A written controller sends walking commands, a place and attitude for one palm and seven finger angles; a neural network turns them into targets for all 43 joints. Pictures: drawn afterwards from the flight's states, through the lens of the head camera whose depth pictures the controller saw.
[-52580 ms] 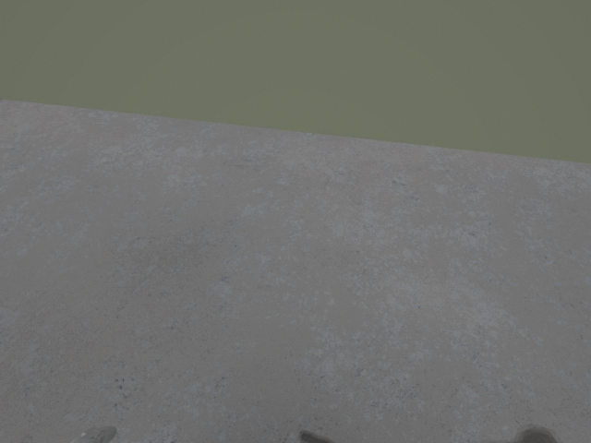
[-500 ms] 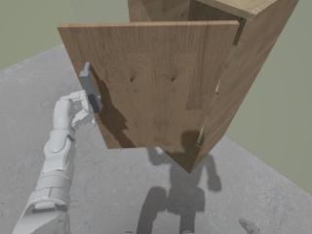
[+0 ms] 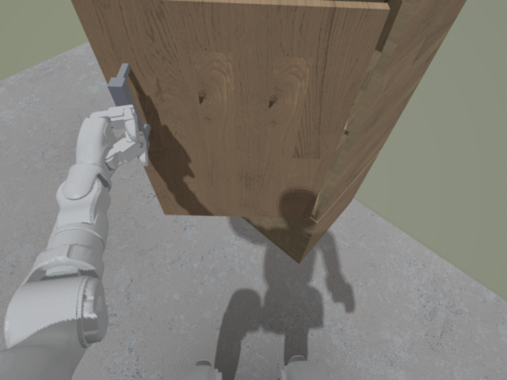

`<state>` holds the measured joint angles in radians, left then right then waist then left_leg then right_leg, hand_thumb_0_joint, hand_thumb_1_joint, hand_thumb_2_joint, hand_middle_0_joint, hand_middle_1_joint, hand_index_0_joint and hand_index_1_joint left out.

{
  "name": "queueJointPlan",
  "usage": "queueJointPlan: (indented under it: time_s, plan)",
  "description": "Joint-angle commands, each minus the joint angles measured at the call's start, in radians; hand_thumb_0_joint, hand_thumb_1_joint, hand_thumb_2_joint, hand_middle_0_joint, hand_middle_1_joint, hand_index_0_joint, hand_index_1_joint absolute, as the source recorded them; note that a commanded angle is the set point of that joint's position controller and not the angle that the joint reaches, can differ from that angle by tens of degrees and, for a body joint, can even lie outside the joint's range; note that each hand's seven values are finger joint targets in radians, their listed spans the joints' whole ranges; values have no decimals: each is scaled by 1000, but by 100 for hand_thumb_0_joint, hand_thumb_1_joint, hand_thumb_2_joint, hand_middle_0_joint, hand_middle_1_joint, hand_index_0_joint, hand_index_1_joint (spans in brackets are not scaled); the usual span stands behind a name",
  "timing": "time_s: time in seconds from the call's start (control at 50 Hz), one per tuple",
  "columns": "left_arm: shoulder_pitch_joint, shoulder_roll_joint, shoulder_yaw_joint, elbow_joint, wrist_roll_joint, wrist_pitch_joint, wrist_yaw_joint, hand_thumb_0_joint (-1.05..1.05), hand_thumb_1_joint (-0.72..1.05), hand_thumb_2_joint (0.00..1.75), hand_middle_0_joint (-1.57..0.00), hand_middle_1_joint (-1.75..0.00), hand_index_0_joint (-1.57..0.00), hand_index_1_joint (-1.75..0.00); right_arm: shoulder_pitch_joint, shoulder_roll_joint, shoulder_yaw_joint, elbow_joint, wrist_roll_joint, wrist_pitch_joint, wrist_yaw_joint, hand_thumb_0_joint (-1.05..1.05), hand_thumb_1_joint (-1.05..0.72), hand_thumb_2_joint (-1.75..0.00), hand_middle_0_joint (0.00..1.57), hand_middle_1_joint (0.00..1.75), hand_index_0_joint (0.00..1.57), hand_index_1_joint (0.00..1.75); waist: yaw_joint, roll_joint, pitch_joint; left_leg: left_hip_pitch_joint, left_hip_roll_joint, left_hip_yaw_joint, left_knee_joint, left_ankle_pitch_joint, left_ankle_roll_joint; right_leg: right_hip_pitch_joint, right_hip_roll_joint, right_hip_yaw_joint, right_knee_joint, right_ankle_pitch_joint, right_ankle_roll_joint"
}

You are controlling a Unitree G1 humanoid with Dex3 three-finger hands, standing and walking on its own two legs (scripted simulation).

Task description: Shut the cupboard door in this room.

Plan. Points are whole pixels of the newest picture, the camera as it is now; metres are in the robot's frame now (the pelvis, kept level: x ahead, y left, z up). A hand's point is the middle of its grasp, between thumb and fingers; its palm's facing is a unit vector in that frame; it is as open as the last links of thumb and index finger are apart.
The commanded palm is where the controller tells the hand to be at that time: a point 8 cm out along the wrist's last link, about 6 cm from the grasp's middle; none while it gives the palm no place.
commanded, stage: push the door shut along its arc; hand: left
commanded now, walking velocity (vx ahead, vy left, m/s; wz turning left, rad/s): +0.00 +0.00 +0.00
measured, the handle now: (134, 110) +0.54 +0.19 +0.09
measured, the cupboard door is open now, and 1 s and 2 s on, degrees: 41 30 20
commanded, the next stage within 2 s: pull the fist back off the door in 1.34 s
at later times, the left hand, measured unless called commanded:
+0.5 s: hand (161, 119) +0.51 +0.14 +0.10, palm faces -0.18 -0.98 -0.01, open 3.1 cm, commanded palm +0.51 +0.19 +0.09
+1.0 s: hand (185, 93) +0.57 +0.11 +0.11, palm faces -0.30 -0.95 +0.00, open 3.1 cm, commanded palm +0.58 +0.15 +0.09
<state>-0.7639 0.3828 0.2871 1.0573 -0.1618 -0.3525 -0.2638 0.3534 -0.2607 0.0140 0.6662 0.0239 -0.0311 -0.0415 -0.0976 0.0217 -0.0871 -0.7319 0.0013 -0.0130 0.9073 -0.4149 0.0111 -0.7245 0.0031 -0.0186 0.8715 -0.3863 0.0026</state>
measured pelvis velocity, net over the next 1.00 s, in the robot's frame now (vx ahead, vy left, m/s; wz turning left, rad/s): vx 0.00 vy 0.00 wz -0.05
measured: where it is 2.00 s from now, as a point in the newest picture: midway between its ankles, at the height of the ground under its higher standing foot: outside the picture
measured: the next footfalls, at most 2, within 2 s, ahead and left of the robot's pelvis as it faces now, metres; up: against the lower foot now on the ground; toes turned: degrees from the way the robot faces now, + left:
none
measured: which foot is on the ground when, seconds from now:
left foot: down 0.00-1.00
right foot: down 0.00-1.00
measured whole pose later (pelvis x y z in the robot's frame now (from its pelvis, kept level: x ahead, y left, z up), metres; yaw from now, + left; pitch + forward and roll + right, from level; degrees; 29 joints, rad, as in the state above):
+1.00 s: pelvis +0.00 +0.00 -0.03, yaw -3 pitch +24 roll -3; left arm -1.26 0.65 0.34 1.35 -0.04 -0.23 -0.43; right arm 0.44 -0.28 0.05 0.64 -0.01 -0.02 -0.03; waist -0.28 0.05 -0.08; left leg -1.03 0.04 -0.02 1.07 -0.46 0.01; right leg -1.01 0.04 -0.02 0.98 -0.40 0.00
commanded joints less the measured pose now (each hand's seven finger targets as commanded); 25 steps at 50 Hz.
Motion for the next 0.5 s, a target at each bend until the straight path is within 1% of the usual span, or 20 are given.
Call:
queueJointPlan:
  time_s: [0.0, 0.04, 0.06, 0.08, 0.14, 0.16, 0.18, 0.2, 0.24, 0.26, 0.28, 0.3, 0.32, 0.34, 0.36, 0.38, 0.4, 0.42, 0.44, 0.48]
  plan:
    - [-517, 177, -2, -204, -13, -78, -38, 0, 90, 90, -130, -150, -130, -150, 98, -165, -59, -85, 0, -33, -8, 0, -90, -90, 20, 30, 20, 30, -38, 65, -421, 280, 1, -40, -95, 313, 5, 107, 30, -6, -75, 278, -31]
    - [-528, 198, 15, -193, -15, -74, -45, 0, 90, 90, -130, -150, -130, -150, 105, -169, -60, -84, -1, -27, -4, 0, -90, -90, 20, 30, 20, 30, -37, 66, -434, 270, 3, -39, -91, 311, 4, 113, 30, -3, -75, 282, -28]
    - [-517, 223, 42, -177, -18, -70, -46, 0, 90, 90, -130, -150, -130, -150, 111, -171, -62, -82, -1, -24, -3, 0, -90, -90, 20, 30, 20, 30, -35, 42, -434, 256, 2, -33, -89, 308, 7, 126, 30, 1, -80, 291, -27]
    - [-510, 250, 58, -149, -13, -62, -49, 0, 90, 90, -130, -150, -130, -150, 114, -174, -60, -84, 0, -19, -3, 0, -90, -90, 20, 30, 20, 30, -34, 30, -413, 221, 2, -28, -92, 288, 8, 137, 30, 2, -79, 284, -26]
    - [-573, 284, 63, -119, 3, -52, -52, 0, 90, 90, -130, -150, -130, -150, 125, -176, -56, -85, 0, -9, -5, 0, -90, -90, 20, 30, 20, 30, -57, 29, -382, 169, 2, -24, -84, 245, 17, 118, 30, 12, -81, 260, -21]
    - [-588, 303, 72, -109, 8, -50, -53, 0, 90, 90, -130, -150, -130, -150, 129, -178, -53, -86, -1, -8, -4, 0, -90, -90, 20, 30, 20, 30, -55, 46, -379, 157, 0, -24, -85, 228, 16, 118, 29, 13, -79, 246, -22]
    - [-597, 326, 86, -114, 13, -54, -54, 0, 90, 90, -130, -150, -130, -150, 135, -181, -57, -88, -2, -6, -3, 0, -90, -90, 20, 30, 20, 30, -59, 42, -399, 162, 2, -26, -81, 232, 16, 116, 30, 14, -76, 248, -22]
    - [-609, 330, 83, -128, 15, -64, -57, 0, 90, 90, -130, -150, -130, -150, 140, -181, -56, -93, -2, -6, -3, 0, -90, -90, 20, 30, 20, 30, -55, 75, -423, 183, 0, -28, -74, 257, 16, 113, 32, 12, -67, 259, -26]
    - [-640, 284, 38, -123, 18, -65, -71, 0, 90, 90, -130, -150, -130, -150, 142, -177, -56, -87, -4, -6, 0, 0, -90, -90, 20, 30, 20, 30, -74, 100, -433, 211, 6, -34, -63, 268, 12, 71, 32, 10, -63, 258, -24]
    - [-640, 277, 36, -110, 14, -62, -79, 0, 90, 90, -130, -150, -130, -150, 148, -180, -57, -86, -4, -7, 3, 0, -90, -90, 20, 30, 20, 30, -76, 95, -440, 218, 6, -35, -60, 269, 12, 68, 35, 10, -66, 254, -24]
    - [-640, 291, 45, -95, 11, -57, -86, 0, 90, 90, -130, -150, -130, -150, 154, -184, -58, -84, -4, -5, 2, 0, -90, -90, 20, 30, 20, 30, -79, 74, -438, 211, 9, -36, -58, 278, 12, 73, 36, 9, -64, 264, -25]
    - [-644, 291, 49, -86, 4, -55, -92, 0, 90, 90, -130, -150, -130, -150, 161, -187, -57, -88, -4, -3, 0, 0, -90, -90, 20, 30, 20, 30, -83, 79, -445, 215, 8, -38, -52, 292, 15, 64, 39, 5, -58, 270, -27]
    - [-673, 285, 33, -62, 7, -45, -99, 0, 90, 90, -130, -150, -130, -150, 158, -187, -53, -83, -3, -3, 1, 0, -90, -90, 20, 30, 20, 30, -96, 70, -425, 194, 9, -37, -51, 263, 15, 46, 37, 7, -63, 250, -22]
    - [-715, 313, 47, -55, 11, -40, -99, 0, 90, 90, -130, -150, -130, -150, 166, -191, -53, -75, -4, -3, -1, 0, -90, -90, 20, 30, 20, 30, -105, 62, -414, 174, 11, -41, -45, 244, 18, 38, 36, 11, -63, 236, -21]
    - [-733, 315, 41, -48, 17, -35, -100, 0, 90, 90, -130, -150, -130, -150, 167, -191, -53, -75, -3, -3, -1, 0, -90, -90, 20, 30, 20, 30, -111, 63, -404, 159, 8, -39, -45, 223, 19, 36, 36, 13, -66, 221, -20]
    - [-731, 345, 64, -46, 22, -35, -97, 0, 90, 90, -130, -150, -130, -150, 173, -195, -53, -78, -5, -4, -1, 0, -90, -90, 20, 30, 20, 30, -104, 69, -424, 154, 8, -41, -43, 225, 19, 42, 35, 15, -62, 221, -21]
    - [-744, 331, 49, -38, 22, -34, -100, 0, 90, 90, -130, -150, -130, -150, 176, -194, -49, -80, -6, -6, -1, 0, -90, -90, 20, 30, 20, 30, -111, 94, -430, 164, 6, -39, -35, 235, 21, 24, 38, 12, -56, 222, -24]
    - [-781, 350, 52, -38, 30, -34, -100, 0, 90, 90, -130, -150, -130, -150, 178, -196, -50, -70, -6, -5, -3, 0, -90, -90, 20, 30, 20, 30, -124, 79, -438, 159, 11, -43, -24, 240, 22, 13, 35, 16, -54, 227, -20]
    - [-800, 329, 27, -20, 34, -30, -105, 0, 90, 90, -130, -150, -130, -150, 180, -193, -48, -68, -6, -7, -2, 0, -90, -90, 20, 30, 20, 30, -134, 96, -423, 152, 10, -44, -22, 226, 20, -5, 35, 15, -56, 212, -19]
    - [-815, 363, 49, -5, 38, -24, -112, 0, 90, 90, -130, -150, -130, -150, 191, -199, -48, -67, -7, -11, -1, 0, -90, -90, 20, 30, 20, 30, -134, 79, -445, 138, 12, -47, -13, 217, 22, 1, 38, 17, -51, 202, -20]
